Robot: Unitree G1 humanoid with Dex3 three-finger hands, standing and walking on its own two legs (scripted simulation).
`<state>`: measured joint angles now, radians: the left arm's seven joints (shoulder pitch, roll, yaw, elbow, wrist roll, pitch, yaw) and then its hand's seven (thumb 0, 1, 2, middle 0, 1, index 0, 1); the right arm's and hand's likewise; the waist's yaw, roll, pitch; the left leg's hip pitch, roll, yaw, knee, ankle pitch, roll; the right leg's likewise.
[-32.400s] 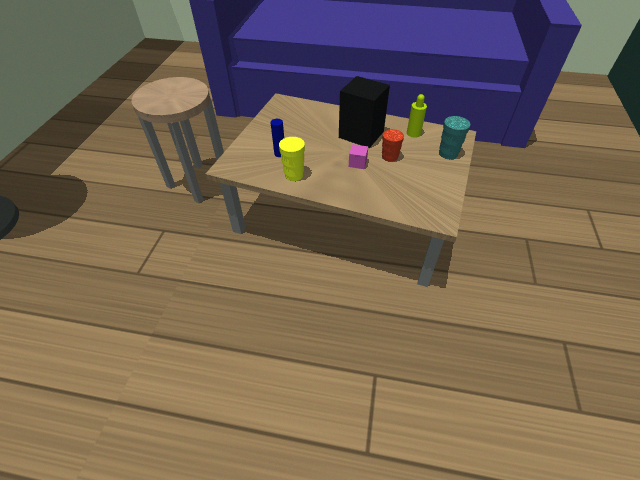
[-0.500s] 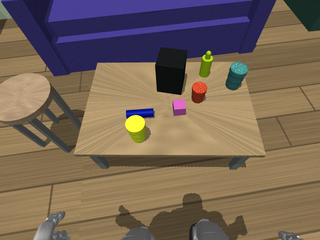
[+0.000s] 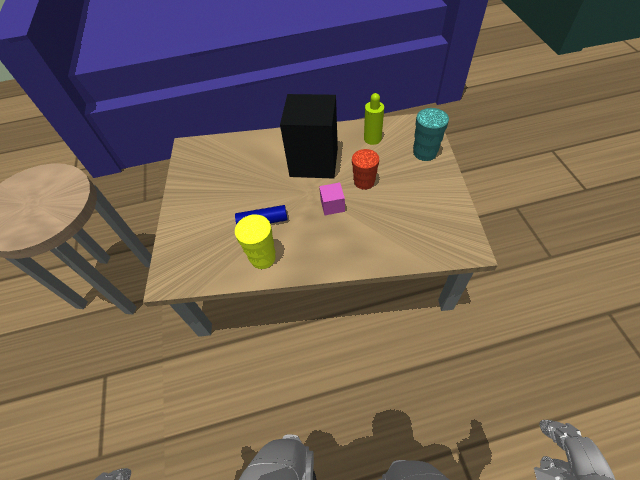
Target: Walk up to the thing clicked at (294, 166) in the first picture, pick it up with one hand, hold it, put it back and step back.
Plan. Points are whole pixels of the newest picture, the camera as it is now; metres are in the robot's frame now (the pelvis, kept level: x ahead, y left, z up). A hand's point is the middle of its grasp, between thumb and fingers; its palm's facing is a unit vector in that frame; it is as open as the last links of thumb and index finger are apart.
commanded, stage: step back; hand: left
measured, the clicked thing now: (258, 244) +0.65 +0.21 -0.35
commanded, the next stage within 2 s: none
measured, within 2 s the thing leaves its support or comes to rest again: neither
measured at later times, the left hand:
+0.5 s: hand out of the picture -0.05 +0.30 -0.14, palm faces +0.05 -0.93 -0.36, open 7.4 cm
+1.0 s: hand out of the picture -0.22 +0.27 -0.12, palm faces +0.01 -0.89 -0.45, open 7.4 cm
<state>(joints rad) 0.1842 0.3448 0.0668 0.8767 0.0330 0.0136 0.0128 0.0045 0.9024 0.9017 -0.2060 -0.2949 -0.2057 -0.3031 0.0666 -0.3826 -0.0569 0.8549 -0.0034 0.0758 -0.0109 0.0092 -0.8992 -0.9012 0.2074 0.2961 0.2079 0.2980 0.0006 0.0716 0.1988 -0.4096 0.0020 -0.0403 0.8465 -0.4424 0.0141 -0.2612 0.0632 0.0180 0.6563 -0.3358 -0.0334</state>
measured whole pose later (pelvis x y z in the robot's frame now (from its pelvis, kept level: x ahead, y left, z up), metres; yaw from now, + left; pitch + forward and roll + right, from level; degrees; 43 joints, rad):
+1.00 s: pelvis -0.31 -0.01 +0.01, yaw +1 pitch -1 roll +1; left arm 0.17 0.36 0.08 0.82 0.04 0.04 0.02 0.01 0.90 0.90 -0.21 -0.30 -0.21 -0.30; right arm 0.19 -0.40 -0.05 0.88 -0.01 0.05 -0.03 0.01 -0.90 -0.90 0.21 0.30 0.21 0.30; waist 0.01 0.03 0.15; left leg -0.38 -0.07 -0.11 0.95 -0.49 -0.02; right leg -0.34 -0.03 0.00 0.62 -0.27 -0.01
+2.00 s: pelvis -0.42 -0.02 +0.01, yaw +1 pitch -3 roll +0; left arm 0.15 0.39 0.07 0.98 0.02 -0.03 0.00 0.00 0.90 0.90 -0.20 -0.29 -0.20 -0.30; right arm 0.22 -0.36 -0.05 0.98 -0.02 0.00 0.00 0.01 -0.90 -0.90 0.21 0.30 0.21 0.30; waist -0.01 0.01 0.10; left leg -0.23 0.03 -0.03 0.62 -0.34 -0.02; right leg -0.28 -0.01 -0.02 0.57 -0.24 -0.01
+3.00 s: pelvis -0.41 -0.02 +0.03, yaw +3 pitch -3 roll +0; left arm 0.10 0.35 0.01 1.16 0.01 -0.02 -0.01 0.00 0.90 0.90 -0.21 -0.29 -0.20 -0.30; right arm 0.09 -0.35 0.00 1.13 -0.01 -0.01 0.01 0.01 -0.90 -0.90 0.21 0.30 0.21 0.30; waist 0.01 0.01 0.07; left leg -0.10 0.02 -0.04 0.32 -0.18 -0.03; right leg -0.13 -0.02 -0.05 0.33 -0.15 0.01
